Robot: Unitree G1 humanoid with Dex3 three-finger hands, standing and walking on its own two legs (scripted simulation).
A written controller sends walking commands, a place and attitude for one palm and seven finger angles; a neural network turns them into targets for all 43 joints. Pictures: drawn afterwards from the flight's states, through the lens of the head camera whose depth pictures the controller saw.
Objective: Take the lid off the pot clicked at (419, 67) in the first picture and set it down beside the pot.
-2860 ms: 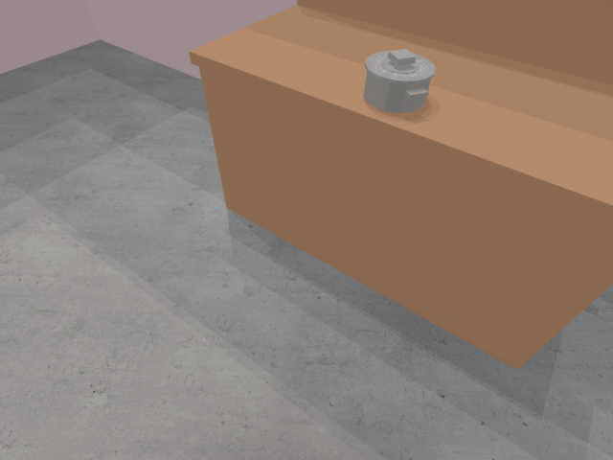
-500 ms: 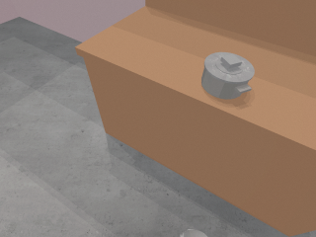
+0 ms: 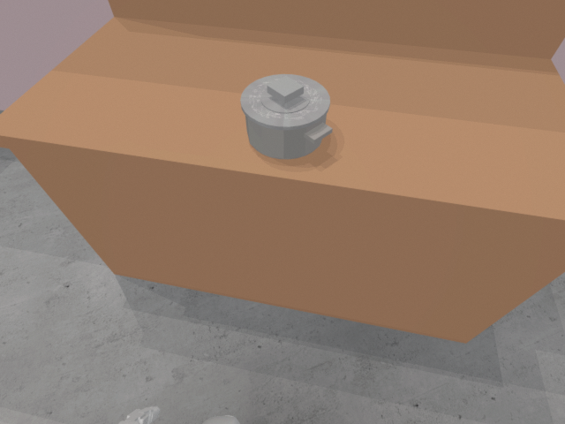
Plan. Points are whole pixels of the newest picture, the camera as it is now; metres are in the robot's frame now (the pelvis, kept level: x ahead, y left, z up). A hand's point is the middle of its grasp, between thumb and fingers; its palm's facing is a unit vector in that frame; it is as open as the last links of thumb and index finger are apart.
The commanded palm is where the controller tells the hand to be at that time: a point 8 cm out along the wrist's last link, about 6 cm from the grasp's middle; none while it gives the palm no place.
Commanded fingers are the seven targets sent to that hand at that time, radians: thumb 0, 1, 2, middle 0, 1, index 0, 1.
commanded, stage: turn to face it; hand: left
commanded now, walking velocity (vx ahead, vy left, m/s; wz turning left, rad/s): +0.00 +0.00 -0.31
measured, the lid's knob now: (285, 89) +0.70 +0.03 +0.08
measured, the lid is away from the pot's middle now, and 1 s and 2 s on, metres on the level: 0.00 0.00 0.00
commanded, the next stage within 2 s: take the last steps up to it in 0.20 s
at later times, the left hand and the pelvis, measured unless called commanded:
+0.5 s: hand out of the picture +0.11 +0.18 -0.17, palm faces -0.15 -0.96 -0.22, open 7.4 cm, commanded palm none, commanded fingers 0.00 0.90 0.90 -0.20 -0.30 -0.20 -0.30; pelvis +0.03 +0.00 -0.01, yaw -9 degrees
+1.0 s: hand out of the picture +0.14 +0.16 -0.19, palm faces -0.10 -0.98 -0.16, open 7.4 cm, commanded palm none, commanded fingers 0.00 0.90 0.90 -0.20 -0.30 -0.20 -0.30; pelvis +0.17 -0.01 -0.01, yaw -11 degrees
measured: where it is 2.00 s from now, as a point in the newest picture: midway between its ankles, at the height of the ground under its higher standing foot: outside the picture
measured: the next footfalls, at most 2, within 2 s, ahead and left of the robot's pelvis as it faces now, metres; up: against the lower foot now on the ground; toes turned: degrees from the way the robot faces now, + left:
left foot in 0.08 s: +0.04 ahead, +0.13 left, +0.00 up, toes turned +0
right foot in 0.48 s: +0.01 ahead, -0.10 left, +0.00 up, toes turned -12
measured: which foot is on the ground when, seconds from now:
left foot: up 0.00-0.06, down 0.08-0.48, up 0.50-0.90, down 0.92-1.00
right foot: down 0.00-0.08, up 0.10-0.46, down 0.48-0.92, up 0.94-1.00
